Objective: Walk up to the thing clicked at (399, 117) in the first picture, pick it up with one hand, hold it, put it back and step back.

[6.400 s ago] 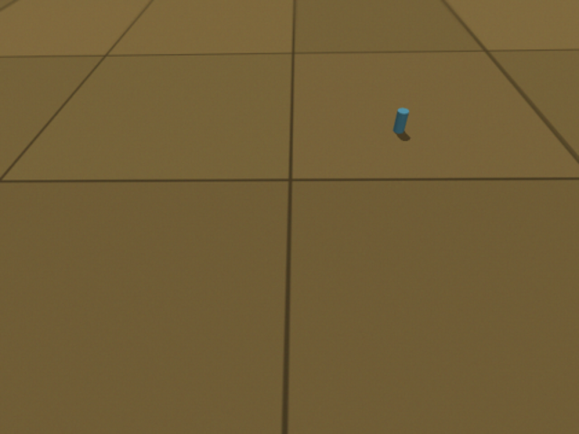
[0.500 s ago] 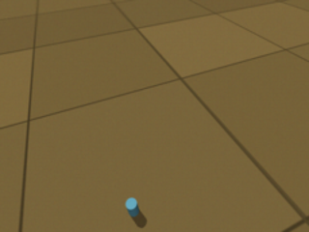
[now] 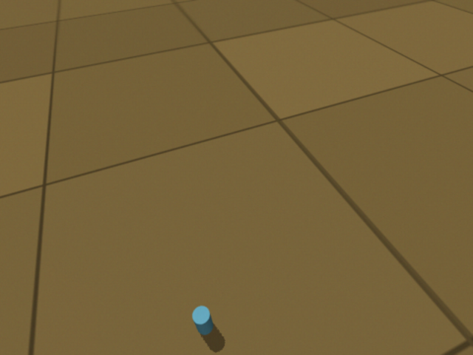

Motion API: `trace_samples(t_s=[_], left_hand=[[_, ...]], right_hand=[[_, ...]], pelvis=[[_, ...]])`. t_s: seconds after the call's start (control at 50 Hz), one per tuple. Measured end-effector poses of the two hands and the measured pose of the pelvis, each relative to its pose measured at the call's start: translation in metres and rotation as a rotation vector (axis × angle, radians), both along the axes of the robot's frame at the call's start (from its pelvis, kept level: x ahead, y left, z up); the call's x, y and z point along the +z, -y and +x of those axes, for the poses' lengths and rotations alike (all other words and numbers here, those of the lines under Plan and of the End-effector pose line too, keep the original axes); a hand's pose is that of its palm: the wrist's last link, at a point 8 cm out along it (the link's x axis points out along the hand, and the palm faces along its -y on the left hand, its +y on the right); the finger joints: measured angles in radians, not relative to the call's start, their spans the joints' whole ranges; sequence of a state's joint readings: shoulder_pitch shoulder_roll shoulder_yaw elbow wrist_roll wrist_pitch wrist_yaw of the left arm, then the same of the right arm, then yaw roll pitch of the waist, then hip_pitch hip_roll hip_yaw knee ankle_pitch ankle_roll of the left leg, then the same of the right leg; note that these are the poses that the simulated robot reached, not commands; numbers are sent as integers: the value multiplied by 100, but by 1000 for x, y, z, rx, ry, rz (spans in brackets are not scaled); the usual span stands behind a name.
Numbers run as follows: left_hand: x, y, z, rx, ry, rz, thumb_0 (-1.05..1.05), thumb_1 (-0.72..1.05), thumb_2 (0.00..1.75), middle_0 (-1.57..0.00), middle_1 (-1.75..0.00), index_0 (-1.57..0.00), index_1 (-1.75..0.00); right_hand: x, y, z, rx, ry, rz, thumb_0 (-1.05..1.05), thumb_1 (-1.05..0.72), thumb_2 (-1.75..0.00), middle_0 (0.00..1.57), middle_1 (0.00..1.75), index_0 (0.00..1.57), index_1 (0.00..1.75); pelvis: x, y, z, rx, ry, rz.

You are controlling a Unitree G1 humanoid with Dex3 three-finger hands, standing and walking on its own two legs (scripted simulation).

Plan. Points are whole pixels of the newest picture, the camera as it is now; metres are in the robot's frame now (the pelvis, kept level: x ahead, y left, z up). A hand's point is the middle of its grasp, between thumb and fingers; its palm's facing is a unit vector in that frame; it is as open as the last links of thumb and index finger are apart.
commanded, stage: stand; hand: left
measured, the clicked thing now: (203, 320) +0.42 +0.19 -0.72
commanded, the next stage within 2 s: go down in 1.76 s
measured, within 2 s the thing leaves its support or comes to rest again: neither
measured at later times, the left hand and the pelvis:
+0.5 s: hand out of the picture +0.09 +0.25 -0.16, palm faces -0.02 -0.94 -0.34, open 7.4 cm; pelvis +0.01 +0.00 +0.00, yaw +0 degrees
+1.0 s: hand out of the picture +0.09 +0.25 -0.15, palm faces -0.02 -0.94 -0.35, open 7.4 cm; pelvis +0.01 +0.00 +0.00, yaw +0 degrees
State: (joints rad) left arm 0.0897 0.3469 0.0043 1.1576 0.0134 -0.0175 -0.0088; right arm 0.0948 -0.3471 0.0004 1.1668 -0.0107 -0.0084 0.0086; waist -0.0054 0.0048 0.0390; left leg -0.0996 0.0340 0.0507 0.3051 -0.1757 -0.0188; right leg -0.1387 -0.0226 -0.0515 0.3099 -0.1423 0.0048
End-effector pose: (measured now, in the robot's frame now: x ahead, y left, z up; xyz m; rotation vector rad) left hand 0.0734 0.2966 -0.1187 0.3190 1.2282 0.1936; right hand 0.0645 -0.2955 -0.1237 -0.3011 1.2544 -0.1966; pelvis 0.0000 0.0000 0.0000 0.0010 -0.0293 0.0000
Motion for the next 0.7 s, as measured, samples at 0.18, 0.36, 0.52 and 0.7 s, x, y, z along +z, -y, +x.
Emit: trace_samples(t_s=[0.18, 0.36, 0.52, 0.7], left_hand=[[0, 2, 8, 3, 8, -2, 0, 91, 90, -20, -30, -21, -30], [0, 4, 10, 5, 6, -4, 0, 91, 90, -20, -30, -21, -30], [0, 3, 11, 10, 0, -1, 0, 91, 90, -20, -30, -21, -30], [1, 3, 11, 10, 4, 3, 0, 91, 90, -20, -30, -21, -30]], right_hand=[[2, 2, 12, 9, 17, -5, 1, -91, -89, 20, 30, 20, 30], [3, 3, 20, 16, 23, -6, 1, -91, -89, 20, 30, 20, 30], [2, 3, 22, 19, 18, -7, 1, -91, -89, 20, 30, 20, 30], [3, 3, 23, 18, 24, -6, 1, -91, -89, 21, 30, 20, 30]], pelvis=[[0, 2, 5, 3, 1, -2], [0, 3, 9, 4, -1, -4], [0, 3, 12, 5, 1, -4], [0, 3, 13, 5, 5, -3]])
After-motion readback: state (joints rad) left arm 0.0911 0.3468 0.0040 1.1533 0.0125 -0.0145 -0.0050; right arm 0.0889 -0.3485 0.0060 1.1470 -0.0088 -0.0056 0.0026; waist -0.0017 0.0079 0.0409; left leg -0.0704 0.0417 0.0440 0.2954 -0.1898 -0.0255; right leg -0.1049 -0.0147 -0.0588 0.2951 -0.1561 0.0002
